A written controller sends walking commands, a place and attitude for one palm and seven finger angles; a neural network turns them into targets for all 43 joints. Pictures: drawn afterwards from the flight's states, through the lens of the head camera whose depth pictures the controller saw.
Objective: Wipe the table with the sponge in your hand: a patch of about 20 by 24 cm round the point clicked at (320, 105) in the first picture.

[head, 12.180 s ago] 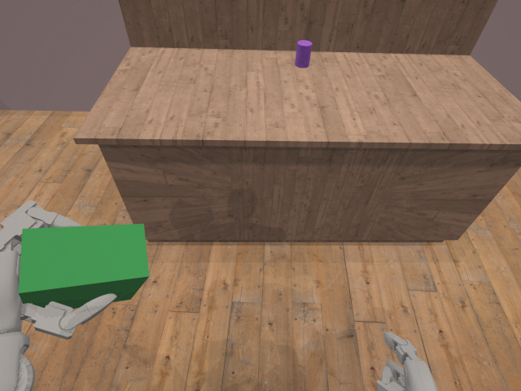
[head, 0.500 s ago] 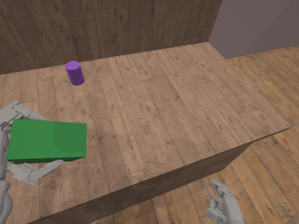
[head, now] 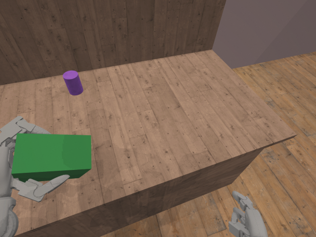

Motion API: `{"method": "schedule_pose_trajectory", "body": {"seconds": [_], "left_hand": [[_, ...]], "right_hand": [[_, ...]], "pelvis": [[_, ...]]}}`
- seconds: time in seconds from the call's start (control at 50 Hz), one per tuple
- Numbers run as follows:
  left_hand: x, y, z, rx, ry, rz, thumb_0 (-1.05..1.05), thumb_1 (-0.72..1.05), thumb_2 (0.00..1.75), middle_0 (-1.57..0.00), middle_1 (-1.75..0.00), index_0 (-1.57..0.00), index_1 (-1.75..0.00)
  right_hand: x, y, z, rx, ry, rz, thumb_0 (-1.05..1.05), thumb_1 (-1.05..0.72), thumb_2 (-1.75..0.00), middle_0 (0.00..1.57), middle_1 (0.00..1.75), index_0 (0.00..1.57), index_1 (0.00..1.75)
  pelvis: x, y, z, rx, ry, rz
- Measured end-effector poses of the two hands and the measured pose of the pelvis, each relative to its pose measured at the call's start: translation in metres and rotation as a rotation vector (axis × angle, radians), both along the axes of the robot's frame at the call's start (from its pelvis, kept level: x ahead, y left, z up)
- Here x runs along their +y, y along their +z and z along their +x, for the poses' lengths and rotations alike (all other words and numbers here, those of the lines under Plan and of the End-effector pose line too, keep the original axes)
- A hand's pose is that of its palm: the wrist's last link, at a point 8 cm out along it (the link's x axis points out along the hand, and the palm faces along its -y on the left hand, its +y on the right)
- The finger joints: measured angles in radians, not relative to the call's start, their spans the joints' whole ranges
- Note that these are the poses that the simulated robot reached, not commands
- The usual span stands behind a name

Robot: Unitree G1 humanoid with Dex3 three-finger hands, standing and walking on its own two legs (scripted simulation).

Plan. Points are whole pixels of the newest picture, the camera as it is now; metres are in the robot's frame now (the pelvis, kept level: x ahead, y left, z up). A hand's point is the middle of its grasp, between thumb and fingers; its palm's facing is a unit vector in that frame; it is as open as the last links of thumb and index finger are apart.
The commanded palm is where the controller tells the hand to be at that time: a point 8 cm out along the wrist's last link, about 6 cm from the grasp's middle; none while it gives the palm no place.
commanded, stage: shuffle to correct the standing spot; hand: left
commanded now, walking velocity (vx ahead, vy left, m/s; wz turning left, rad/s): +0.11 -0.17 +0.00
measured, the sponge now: (63, 159) +0.23 +0.21 +0.13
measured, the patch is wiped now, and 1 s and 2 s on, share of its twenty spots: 0.00 0.00 0.00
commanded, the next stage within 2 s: none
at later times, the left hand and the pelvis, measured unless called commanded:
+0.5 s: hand (76, 143) +0.26 +0.19 +0.15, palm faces +0.30 -0.87 -0.39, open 10.3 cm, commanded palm +0.19 +0.23 +0.17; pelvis +0.03 -0.05 -0.01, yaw -1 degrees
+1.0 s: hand (79, 147) +0.25 +0.18 +0.15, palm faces +0.33 -0.87 -0.38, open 10.3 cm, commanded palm +0.19 +0.22 +0.17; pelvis +0.02 -0.06 -0.01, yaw +0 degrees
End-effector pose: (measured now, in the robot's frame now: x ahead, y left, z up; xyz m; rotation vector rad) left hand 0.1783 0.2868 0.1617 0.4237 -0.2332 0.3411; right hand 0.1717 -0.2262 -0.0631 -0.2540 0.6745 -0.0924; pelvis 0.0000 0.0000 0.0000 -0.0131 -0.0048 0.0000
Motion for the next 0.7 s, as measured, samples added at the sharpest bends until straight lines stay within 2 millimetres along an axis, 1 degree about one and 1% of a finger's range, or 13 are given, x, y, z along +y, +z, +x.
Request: {"method": "schedule_pose_trajectory", "body": {"seconds": [0.1, 0.22, 0.5, 0.6, 0.7], "left_hand": [[-0.009, 0.000, 0.004, 0.000, -0.008, -0.001, -0.02, -0.52, 1.01, -0.71, -1.32, -0.74, -1.32], [-0.021, 0.004, 0.014, -0.018, -0.021, 0.007, -0.02, -0.52, 1.02, -0.71, -1.32, -0.74, -1.32], [-0.053, 0.005, 0.041, 0.004, -0.074, 0.028, -0.02, -0.52, 1.02, -0.71, -1.32, -0.74, -1.32], [-0.062, 0.008, 0.042, -0.004, -0.084, 0.043, -0.02, -0.52, 1.02, -0.71, -1.32, -0.74, -1.32], [-0.065, 0.007, 0.037, 0.001, -0.079, 0.042, -0.02, -0.52, 1.02, -0.71, -1.32, -0.74, -1.32]], "right_hand": [[-0.005, -0.003, -0.004, 0.017, -0.003, 0.007, 0.01, -0.91, -0.90, 0.20, 0.30, 0.20, 0.30], [-0.015, -0.006, -0.006, 0.034, -0.021, 0.017, 0.01, -0.91, -0.90, 0.20, 0.30, 0.20, 0.30], [-0.058, -0.009, 0.006, 0.031, -0.082, 0.008, 0.01, -0.91, -0.90, 0.20, 0.30, 0.20, 0.30], [-0.070, -0.010, 0.011, 0.024, -0.093, 0.002, 0.01, -0.91, -0.90, 0.20, 0.30, 0.20, 0.30], [-0.076, -0.010, 0.011, 0.026, -0.099, 0.000, 0.01, -0.91, -0.90, 0.20, 0.30, 0.20, 0.30]], "pelvis": [[-0.008, 0.000, 0.000, 0.005, -0.008, 0.006], [-0.019, -0.001, 0.006, 0.010, -0.014, 0.010], [-0.045, -0.007, 0.026, 0.017, -0.019, 0.008], [-0.053, -0.009, 0.028, 0.016, -0.013, 0.006], [-0.057, -0.011, 0.029, 0.015, -0.010, 0.007]]}}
